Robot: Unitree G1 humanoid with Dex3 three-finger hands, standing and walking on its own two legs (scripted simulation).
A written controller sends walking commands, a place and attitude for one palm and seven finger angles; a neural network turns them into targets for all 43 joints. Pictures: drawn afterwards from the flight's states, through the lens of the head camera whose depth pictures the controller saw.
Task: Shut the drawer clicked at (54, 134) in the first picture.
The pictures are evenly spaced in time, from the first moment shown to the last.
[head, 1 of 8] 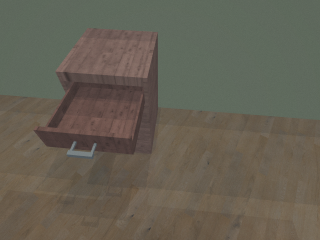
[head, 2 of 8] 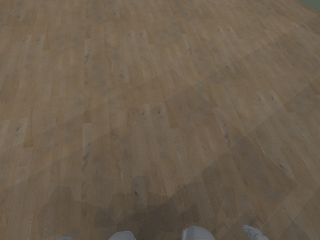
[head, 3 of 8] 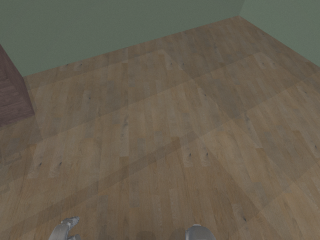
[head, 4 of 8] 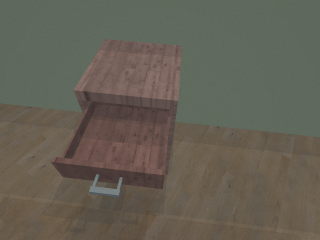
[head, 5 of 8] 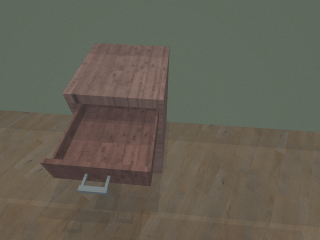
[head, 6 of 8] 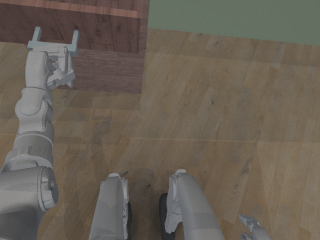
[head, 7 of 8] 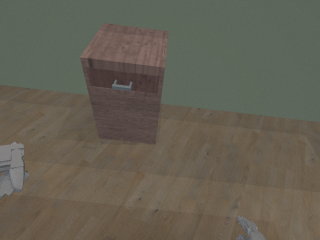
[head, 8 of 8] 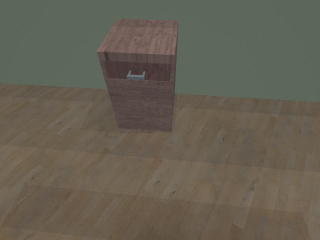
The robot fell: no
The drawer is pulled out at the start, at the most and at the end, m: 0.30 0.30 0.00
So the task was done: yes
